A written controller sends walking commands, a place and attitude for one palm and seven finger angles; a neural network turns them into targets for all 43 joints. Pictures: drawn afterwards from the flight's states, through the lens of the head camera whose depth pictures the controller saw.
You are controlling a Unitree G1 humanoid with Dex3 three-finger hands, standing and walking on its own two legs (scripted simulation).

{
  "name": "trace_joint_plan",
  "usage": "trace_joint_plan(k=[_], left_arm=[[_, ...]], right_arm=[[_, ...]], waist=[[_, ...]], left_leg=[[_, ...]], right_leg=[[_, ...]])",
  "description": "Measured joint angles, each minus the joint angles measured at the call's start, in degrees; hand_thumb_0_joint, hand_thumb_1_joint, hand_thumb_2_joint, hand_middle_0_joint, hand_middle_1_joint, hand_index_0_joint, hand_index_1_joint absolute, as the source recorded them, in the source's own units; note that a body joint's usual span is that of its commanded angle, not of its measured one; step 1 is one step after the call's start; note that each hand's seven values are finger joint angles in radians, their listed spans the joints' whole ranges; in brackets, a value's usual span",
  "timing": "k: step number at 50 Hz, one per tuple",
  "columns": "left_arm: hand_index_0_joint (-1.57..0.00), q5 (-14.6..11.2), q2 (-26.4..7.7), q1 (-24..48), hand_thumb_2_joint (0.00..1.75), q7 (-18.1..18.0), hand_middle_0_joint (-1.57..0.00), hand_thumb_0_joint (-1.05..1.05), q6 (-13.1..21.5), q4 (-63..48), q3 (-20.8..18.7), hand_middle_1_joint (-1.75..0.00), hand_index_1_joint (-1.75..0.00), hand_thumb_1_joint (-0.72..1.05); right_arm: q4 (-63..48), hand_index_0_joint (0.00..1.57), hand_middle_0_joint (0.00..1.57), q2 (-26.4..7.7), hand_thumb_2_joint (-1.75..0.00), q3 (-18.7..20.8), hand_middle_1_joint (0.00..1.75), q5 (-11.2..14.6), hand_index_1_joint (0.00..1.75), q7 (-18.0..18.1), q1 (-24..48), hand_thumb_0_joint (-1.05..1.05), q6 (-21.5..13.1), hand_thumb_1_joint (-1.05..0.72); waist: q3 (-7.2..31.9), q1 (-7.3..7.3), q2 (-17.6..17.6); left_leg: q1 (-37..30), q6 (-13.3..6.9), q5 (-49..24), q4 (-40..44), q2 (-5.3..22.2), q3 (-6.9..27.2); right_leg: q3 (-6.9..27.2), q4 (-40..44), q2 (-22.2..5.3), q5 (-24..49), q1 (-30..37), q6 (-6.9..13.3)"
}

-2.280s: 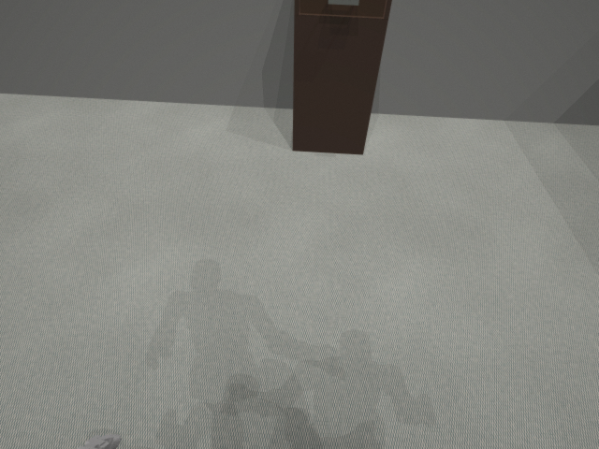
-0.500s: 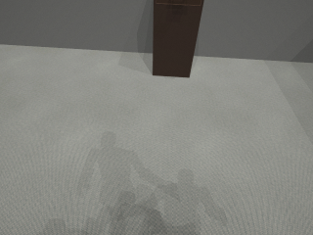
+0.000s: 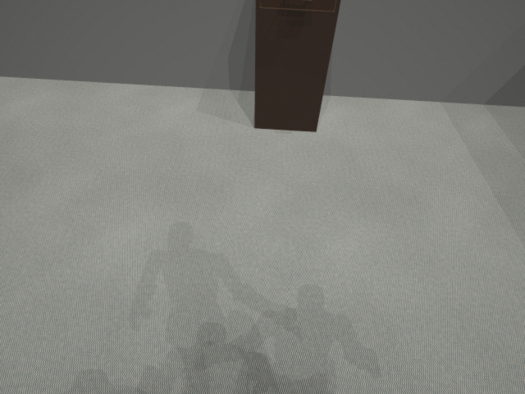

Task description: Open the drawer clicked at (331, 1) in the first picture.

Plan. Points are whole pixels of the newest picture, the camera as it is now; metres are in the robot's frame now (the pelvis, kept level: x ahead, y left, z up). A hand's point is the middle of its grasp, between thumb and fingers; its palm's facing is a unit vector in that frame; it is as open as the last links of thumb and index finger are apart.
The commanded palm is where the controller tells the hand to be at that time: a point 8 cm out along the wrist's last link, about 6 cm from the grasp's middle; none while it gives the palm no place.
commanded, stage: look at it before walking up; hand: left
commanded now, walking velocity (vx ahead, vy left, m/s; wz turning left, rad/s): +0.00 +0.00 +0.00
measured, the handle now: out of the picture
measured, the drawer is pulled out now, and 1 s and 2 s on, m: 0.00 0.00 0.00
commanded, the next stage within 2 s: walk to a spot facing it in 0.38 s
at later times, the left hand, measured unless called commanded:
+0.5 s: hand out of the picture +0.07 +0.25 -0.16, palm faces -0.02 -0.94 -0.33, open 7.4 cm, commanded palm none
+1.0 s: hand out of the picture +0.07 +0.13 -0.18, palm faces -0.08 -0.98 -0.18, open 7.4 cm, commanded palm none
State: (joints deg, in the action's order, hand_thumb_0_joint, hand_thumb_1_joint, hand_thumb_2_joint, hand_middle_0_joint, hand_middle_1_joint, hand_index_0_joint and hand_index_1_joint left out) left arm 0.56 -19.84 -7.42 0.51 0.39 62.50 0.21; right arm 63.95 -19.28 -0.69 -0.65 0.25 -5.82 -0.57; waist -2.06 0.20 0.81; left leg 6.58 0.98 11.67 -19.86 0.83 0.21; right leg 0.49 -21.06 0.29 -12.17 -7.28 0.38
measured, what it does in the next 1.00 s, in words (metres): walks ahead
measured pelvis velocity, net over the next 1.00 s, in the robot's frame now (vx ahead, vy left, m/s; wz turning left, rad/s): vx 0.10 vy -0.04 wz -0.16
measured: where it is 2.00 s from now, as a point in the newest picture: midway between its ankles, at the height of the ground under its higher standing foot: (297, 317)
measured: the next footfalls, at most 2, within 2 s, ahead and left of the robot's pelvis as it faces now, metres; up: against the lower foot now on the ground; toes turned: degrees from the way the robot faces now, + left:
left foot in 1.28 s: +0.40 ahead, +0.04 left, +0.00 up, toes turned -6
right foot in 1.78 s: +0.51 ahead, -0.25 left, +0.00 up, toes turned -32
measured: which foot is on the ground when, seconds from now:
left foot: down 0.00-0.84, up 0.86-1.00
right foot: down 0.00-1.00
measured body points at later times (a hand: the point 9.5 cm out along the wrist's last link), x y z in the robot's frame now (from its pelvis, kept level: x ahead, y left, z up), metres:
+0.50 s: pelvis +0.00 +0.00 +0.00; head +0.01 +0.00 +0.45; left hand +0.07 +0.29 -0.13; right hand +0.08 -0.30 -0.13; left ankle -0.01 +0.13 -0.75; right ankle -0.01 -0.11 -0.75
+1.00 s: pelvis +0.10 -0.04 -0.01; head +0.12 -0.05 +0.44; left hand +0.08 +0.18 -0.16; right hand +0.07 -0.28 -0.17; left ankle +0.10 +0.09 -0.67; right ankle +0.03 -0.11 -0.75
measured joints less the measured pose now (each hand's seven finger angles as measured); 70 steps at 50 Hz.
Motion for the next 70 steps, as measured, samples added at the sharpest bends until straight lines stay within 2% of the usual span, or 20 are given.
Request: trace_joint_plan(k=[27,32,36,40,42,44,46,49,55,58,61,63,65,67,68,70], left_arm=[[-0.21,-0.1,0.2,-0.3,0.89,-0.2,-0.2,0.0,0.0,0.3,-0.1,-0.3,-0.3,0.9],[-0.2,0.3,2.2,-3.9,0.89,0.3,-0.2,0.0,-1.5,-0.4,-0.6,-0.3,-0.3,0.9],[-0.2,0.6,4.2,-8.3,0.89,1.3,-0.2,0.0,-1.9,-1.5,-1.3,-0.3,-0.3,0.9],[-0.2,0.7,6.5,-10.9,0.89,1.9,-0.2,0.0,-1.7,-1.7,-1.9,-0.3,-0.3,0.9],[-0.2,0.9,7.7,-11.4,0.89,2.1,-0.2,0.0,-0.6,-2.3,-2.1,-0.3,-0.3,0.9],[-0.2,0.7,8.6,-12.0,0.89,1.5,-0.2,0.0,1.3,-2.7,-2.2,-0.3,-0.3,0.9],[-0.2,0.5,9.5,-13.4,0.89,0.6,-0.2,0.0,2.5,-2.8,-2.2,-0.3,-0.3,0.9],[-0.2,0.7,11.1,-15.9,0.89,-0.1,-0.2,0.0,3.0,-1.7,-1.7,-0.3,-0.3,0.9],[-0.21,0.9,13.6,-19.8,0.89,-0.7,-0.2,0.0,3.3,1.5,-1.1,-0.3,-0.3,0.9],[-0.21,1.0,13.9,-20.5,0.89,-1.0,-0.2,0.0,3.3,2.5,-1.1,-0.3,-0.3,0.9],[-0.21,1.0,13.3,-20.6,0.89,-1.2,-0.2,0.0,3.3,3.1,-1.6,-0.3,-0.3,0.9],[-0.21,0.8,12.8,-21.0,0.89,-1.2,-0.2,0.0,3.2,3.5,-2.0,-0.3,-0.3,0.9],[-0.21,0.2,12.2,-20.0,0.89,-1.0,-0.2,0.0,2.4,3.8,-2.6,-0.3,-0.3,0.9],[-0.2,0.2,11.0,-17.8,0.89,-0.9,-0.2,0.0,1.8,3.2,-2.9,-0.3,-0.3,0.9],[-0.2,0.3,10.5,-16.5,0.89,-0.7,-0.2,0.0,1.5,2.7,-3.2,-0.3,-0.3,0.9],[-0.2,0.9,9.4,-13.7,0.89,-0.3,-0.2,0.0,1.1,1.0,-3.7,-0.3,-0.3,0.91]], right_arm=[[0.4,0.21,0.2,0.0,-0.9,-0.1,0.3,-0.1,0.3,0.2,-0.2,0.01,0.1,-0.91],[-0.5,0.2,0.2,2.0,-0.9,0.1,0.3,-0.8,0.3,0.1,-2.5,0.01,0.8,-0.91],[-1.8,0.2,0.2,4.3,-0.9,0.7,0.3,-0.9,0.3,-0.1,-6.1,0.01,0.4,-0.91],[-2.2,0.21,0.2,6.0,-0.9,1.4,0.3,-0.9,0.3,0.0,-9.8,0.01,-0.6,-0.91],[-1.8,0.21,0.2,6.2,-0.9,1.6,0.3,-0.8,0.3,0.1,-11.7,0.01,-0.6,-0.91],[-0.3,0.21,0.2,6.7,-0.9,1.6,0.3,-0.6,0.3,0.0,-12.8,0.01,0.4,-0.91],[0.9,0.2,0.2,7.3,-0.9,1.8,0.3,-0.7,0.3,-0.2,-12.7,0.01,1.1,-0.91],[0.4,0.2,0.2,7.8,-0.9,2.5,0.3,-1.0,0.3,-0.5,-10.7,0.01,0.9,-0.91],[-3.8,0.2,0.2,9.0,-0.9,3.2,0.3,-0.8,0.3,-1.2,-4.7,0.01,0.1,-0.91],[-5.2,0.2,0.2,9.8,-0.9,3.1,0.3,-0.5,0.3,-1.6,-1.7,0.01,-0.3,-0.91],[-6.5,0.2,0.2,10.7,-0.9,2.8,0.3,-0.4,0.3,-1.8,0.8,0.01,-1.0,-0.91],[-7.4,0.2,0.2,11.0,-0.9,2.4,0.3,-0.6,0.3,-1.5,1.5,0.01,-2.3,-0.91],[-7.9,0.2,0.2,11.5,-0.9,2.3,0.3,-1.1,0.3,-0.9,1.7,0.01,-3.7,-0.91],[-7.7,0.2,0.2,12.1,-0.9,2.1,0.3,-0.9,0.3,-0.4,0.7,0.01,-3.9,-0.91],[-7.3,0.2,0.2,12.2,-0.9,2.1,0.3,-0.9,0.3,-0.2,-0.3,0.01,-3.9,-0.91],[-6.2,0.2,0.2,12.5,-0.9,2.2,0.3,-1.0,0.3,0.3,-2.8,0.0,-3.9,-0.91]], waist=[[0.2,0.13,-0.3],[2.0,0.84,-0.3],[2.6,0.87,0.2],[1.4,0.55,-0.1],[0.4,0.17,-1.5],[0.1,0.47,-2.1],[0.1,1.32,-1.8],[0.0,1.61,-1.3],[-0.1,1.34,-0.8],[-0.7,2.04,-0.6],[-1.4,2.81,0.1],[-1.4,2.7,0.6],[-1.7,2.05,1.2],[-1.7,2.04,2.0],[-1.4,1.92,2.2],[-0.8,1.58,2.3]], left_leg=[[-0.2,0.4,-0.1,0.3,0.4,0.0],[1.0,0.3,3.7,-4.3,1.2,-1.9],[1.7,0.3,7.4,-8.1,1.7,-4.0],[0.2,1.2,10.3,-9.7,2.8,-6.4],[1.4,1.3,12.9,-14.5,4.4,-6.3],[6.7,0.4,16.1,-27.9,4.8,-4.7],[12.2,0.0,14.5,-38.7,4.3,-3.9],[19.1,0.5,9.3,-43.9,4.6,-4.7],[27.7,1.4,1.6,-37.0,5.8,-5.3],[28.0,0.8,-0.7,-29.6,5.6,-5.8],[25.4,-0.5,-1.3,-21.8,4.3,-6.8],[21.0,-1.7,-2.7,-16.0,2.9,-7.5],[19.8,-3.6,-0.3,-18.3,2.7,-8.2],[17.5,-4.4,2.7,-19.3,2.6,-9.9],[15.8,-4.4,3.2,-18.1,2.5,-10.6],[12.3,-4.2,2.8,-14.5,2.1,-11.4]], right_leg=[[0.0,0.4,0.4,0.1,0.2,0.3],[1.8,-4.2,1.3,-2.9,-1.9,0.6],[3.1,-11.4,1.6,-8.9,-4.9,1.3],[-1.7,-19.1,0.0,-13.5,-9.0,0.9],[-4.3,-16.0,0.1,-8.8,-8.1,1.6],[-5.4,-16.6,0.8,-9.4,-7.3,3.1],[-5.1,-14.0,1.5,-10.4,-4.9,3.8],[-3.6,-7.7,2.1,-8.6,-0.9,3.7],[-0.3,1.2,2.5,-7.2,5.9,3.2],[0.8,3.2,2.5,-8.3,9.2,2.6],[1.7,2.9,2.1,-11.1,12.0,1.7],[2.3,-2.8,1.6,-15.1,11.6,1.2],[1.9,-20.8,1.4,-18.0,5.1,1.8],[1.6,-39.9,1.0,-16.0,-3.5,2.4],[0.6,-45.9,0.4,-13.8,-7.4,2.4],[-1.3,-51.0,-1.3,-10.2,-14.1,2.1]])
